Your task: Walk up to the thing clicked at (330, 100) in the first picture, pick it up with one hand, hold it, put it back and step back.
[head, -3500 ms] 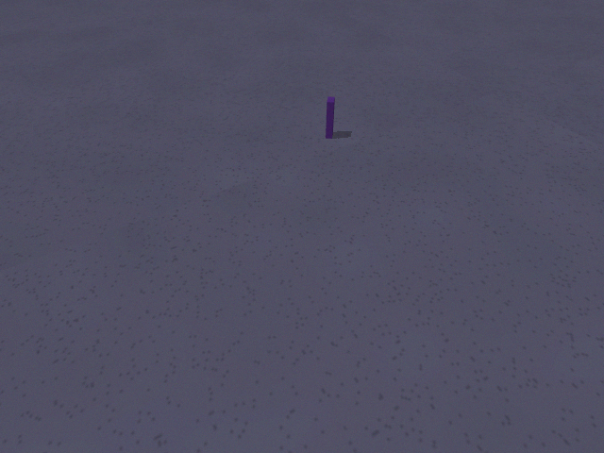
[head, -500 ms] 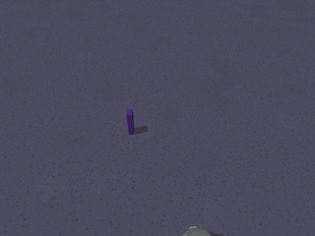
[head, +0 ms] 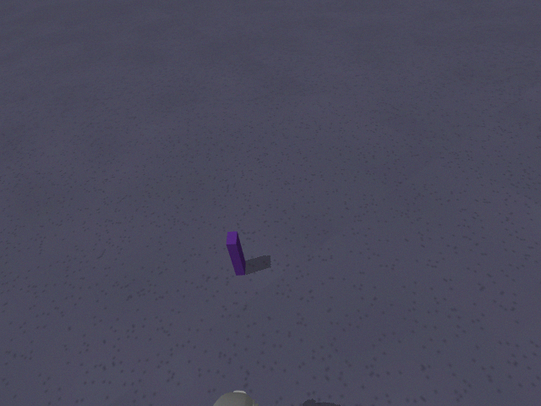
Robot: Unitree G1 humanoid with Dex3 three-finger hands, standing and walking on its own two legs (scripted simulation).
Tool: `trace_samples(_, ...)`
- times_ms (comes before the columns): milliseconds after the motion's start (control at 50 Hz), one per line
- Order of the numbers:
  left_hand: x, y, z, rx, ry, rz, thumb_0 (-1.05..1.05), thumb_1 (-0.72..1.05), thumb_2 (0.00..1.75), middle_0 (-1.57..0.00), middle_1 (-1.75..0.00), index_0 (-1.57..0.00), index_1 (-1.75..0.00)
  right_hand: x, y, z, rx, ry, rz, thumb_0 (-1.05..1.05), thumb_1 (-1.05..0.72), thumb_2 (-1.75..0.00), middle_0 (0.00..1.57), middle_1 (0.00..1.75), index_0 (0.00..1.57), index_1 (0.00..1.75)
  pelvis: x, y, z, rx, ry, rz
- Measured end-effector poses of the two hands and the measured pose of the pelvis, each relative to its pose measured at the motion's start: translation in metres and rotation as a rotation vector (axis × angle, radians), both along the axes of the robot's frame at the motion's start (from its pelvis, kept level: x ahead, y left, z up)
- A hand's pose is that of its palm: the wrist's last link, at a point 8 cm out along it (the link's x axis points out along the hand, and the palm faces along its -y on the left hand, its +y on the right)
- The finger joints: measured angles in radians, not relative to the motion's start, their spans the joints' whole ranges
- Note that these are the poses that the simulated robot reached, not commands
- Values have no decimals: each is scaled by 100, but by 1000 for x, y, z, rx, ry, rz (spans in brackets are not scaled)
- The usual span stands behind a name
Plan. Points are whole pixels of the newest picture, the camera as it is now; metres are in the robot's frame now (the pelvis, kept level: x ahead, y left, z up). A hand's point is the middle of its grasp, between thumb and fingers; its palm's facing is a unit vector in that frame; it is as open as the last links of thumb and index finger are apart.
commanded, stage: walk up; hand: left
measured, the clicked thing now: (236, 254) +0.80 +0.24 -0.66
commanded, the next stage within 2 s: none
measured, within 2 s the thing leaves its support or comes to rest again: neither
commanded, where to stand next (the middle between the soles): +0.48 +0.04 m, yaw +0 degrees
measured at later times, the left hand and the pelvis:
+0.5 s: hand (116, 368) +0.23 +0.33 -0.16, palm faces -0.03 -0.95 -0.32, open 7.4 cm; pelvis +0.18 +0.06 +0.00, yaw +1 degrees
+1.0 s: hand (151, 284) +0.38 +0.30 -0.12, palm faces -0.02 -0.91 -0.40, open 7.4 cm; pelvis +0.33 +0.02 +0.00, yaw +0 degrees
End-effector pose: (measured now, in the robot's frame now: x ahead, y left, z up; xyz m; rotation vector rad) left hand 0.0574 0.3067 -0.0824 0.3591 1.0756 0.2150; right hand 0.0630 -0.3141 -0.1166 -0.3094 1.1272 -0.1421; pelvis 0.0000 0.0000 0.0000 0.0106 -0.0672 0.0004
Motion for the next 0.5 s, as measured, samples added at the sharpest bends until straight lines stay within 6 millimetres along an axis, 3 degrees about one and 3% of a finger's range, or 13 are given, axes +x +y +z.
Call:
trace_samples(120,9,24,-11,-7,46,49,1,90,90,-20,-30,-21,-30,49,7,10,-37,29,40,1,-91,-90,20,30,20,29,41,12,-2,-31,10,29)
trace_samples(220,32,55,-35,-26,83,82,1,90,90,-20,-30,-21,-30,99,26,15,-83,30,70,1,-91,-90,20,30,20,29,85,33,-14,-57,28,46)
trace_samples(320,73,71,-54,-47,146,67,1,90,90,-20,-30,-20,-29,140,50,23,-110,-45,52,1,-91,-90,21,30,20,30,121,55,-18,-29,22,36)
trace_samples(500,167,72,-38,-74,102,10,1,90,90,-20,-30,-20,-29,163,67,31,-93,6,-2,1,-90,-90,21,30,21,30,179,63,-2,-11,15,24)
